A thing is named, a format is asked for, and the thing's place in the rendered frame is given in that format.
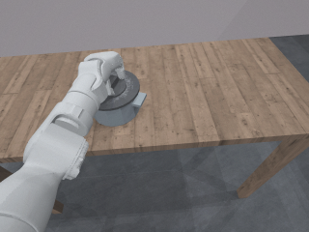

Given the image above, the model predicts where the lid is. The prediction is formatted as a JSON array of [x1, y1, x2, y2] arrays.
[[98, 70, 140, 111]]

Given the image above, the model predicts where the left robot forearm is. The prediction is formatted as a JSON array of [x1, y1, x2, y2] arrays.
[[23, 56, 111, 163]]

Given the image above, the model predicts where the left robot hand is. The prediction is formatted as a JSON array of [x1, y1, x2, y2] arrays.
[[84, 51, 126, 96]]

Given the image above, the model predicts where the knob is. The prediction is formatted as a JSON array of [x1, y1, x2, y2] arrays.
[[109, 74, 119, 89]]

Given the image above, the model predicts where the left robot upper arm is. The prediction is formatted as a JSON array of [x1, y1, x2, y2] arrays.
[[0, 123, 89, 232]]

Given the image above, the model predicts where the pot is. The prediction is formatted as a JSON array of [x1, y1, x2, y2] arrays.
[[94, 92, 147, 127]]

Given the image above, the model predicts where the table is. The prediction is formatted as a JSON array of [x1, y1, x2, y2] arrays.
[[0, 37, 309, 215]]

